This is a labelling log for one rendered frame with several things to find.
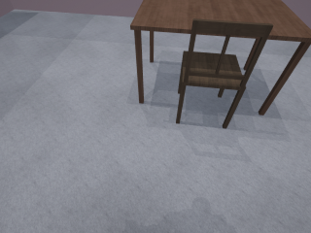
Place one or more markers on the chair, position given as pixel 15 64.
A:
pixel 219 70

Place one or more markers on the table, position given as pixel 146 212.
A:
pixel 176 16

